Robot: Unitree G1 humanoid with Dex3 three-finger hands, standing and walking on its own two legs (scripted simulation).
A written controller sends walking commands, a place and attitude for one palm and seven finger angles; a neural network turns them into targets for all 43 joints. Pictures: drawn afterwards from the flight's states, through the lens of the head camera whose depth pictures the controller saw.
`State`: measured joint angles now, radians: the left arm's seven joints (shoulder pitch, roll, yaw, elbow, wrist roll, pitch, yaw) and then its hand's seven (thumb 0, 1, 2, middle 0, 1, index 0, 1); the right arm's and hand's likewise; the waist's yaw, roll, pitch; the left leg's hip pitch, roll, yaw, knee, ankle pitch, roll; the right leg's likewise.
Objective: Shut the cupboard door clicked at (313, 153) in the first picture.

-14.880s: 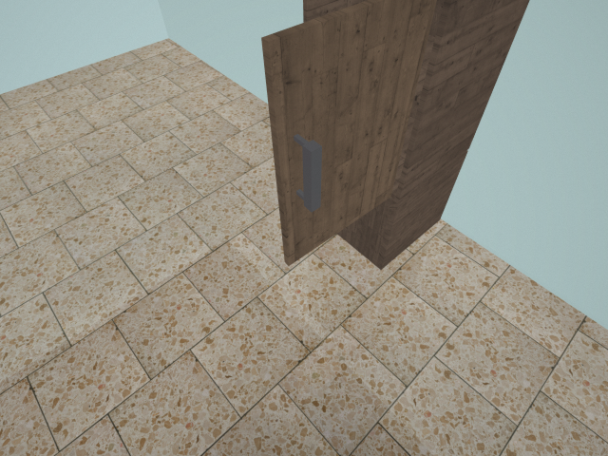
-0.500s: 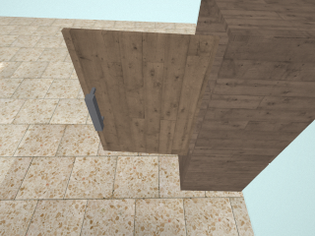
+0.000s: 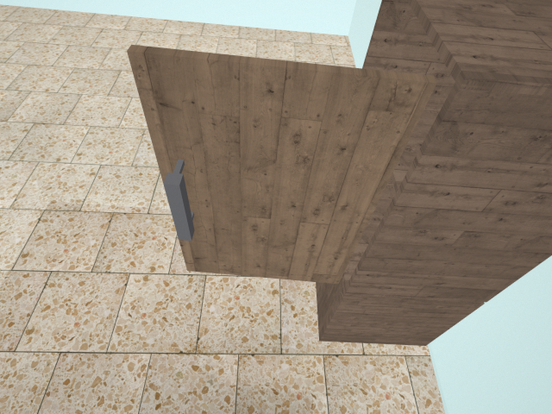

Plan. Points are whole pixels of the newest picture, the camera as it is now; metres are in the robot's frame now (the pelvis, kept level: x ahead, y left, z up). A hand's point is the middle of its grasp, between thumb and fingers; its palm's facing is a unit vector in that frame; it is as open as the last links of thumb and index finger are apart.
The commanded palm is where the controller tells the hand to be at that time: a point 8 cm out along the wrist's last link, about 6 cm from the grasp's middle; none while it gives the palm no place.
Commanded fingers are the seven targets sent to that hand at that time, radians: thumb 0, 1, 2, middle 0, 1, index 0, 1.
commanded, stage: come to a stop and stand still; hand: left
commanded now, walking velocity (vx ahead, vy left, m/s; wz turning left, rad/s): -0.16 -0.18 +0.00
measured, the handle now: (183, 201) +0.46 +0.21 -0.01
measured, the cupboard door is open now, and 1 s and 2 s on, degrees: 88 88 88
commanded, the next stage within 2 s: look again from close up in 1.08 s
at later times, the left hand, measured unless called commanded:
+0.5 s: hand out of the picture +0.08 +0.15 -0.17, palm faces +0.00 -0.98 -0.22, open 7.3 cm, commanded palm none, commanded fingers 0.00 0.90 0.90 -0.20 -0.30 -0.20 -0.30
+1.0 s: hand out of the picture -0.04 +0.12 -0.16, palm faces +0.05 -0.97 -0.23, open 7.4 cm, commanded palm none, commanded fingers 0.00 0.90 0.90 -0.20 -0.30 -0.20 -0.30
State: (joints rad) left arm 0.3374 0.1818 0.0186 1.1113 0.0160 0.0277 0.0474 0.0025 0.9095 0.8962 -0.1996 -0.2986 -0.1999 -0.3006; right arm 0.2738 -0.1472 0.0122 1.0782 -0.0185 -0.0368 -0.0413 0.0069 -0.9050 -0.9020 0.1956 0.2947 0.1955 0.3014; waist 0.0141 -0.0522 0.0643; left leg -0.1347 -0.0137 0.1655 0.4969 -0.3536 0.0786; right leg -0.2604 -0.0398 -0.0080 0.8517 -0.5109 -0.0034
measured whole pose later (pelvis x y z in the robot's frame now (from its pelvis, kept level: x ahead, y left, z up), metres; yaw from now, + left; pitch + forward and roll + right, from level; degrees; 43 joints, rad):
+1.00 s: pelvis -0.02 -0.06 +0.01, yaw +1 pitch -2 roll +1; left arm 0.35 0.14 0.00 1.09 0.01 -0.01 0.03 0.00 0.91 0.90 -0.20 -0.30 -0.20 -0.30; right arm 0.38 -0.17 0.00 1.11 -0.02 0.02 -0.01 0.01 -0.91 -0.90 0.19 0.29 0.19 0.30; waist -0.01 0.04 0.02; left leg -0.14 0.04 0.09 0.44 -0.25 -0.01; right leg -0.23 -0.03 -0.06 0.47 -0.20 -0.02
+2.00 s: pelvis -0.03 -0.03 -0.02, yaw +3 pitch +3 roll +1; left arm 0.32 0.15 0.03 0.19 -0.17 -0.26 0.04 0.02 0.94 0.90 -0.26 -0.37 -0.26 -0.37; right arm 0.30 -0.27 -0.03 0.77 0.02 -0.33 -0.04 0.02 -0.91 -0.90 0.20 0.30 0.20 0.30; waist -0.05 0.02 -0.06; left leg -0.39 -0.01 0.07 0.70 -0.36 0.03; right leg -0.46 -0.09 -0.06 0.72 -0.31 0.02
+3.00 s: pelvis -0.03 -0.03 -0.08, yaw +3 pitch +14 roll -2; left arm 0.46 0.25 0.17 -0.15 -0.30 -0.39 -0.23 0.02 0.90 0.90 -1.16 -1.35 -1.16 -1.35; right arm 0.24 -0.22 -0.01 0.45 0.02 -0.18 -0.06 0.02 -0.90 -0.90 0.20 0.30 0.20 0.30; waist 0.00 0.01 -0.14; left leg -0.86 0.04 0.01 1.18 -0.56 0.02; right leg -0.88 -0.06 -0.10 1.11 -0.47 0.01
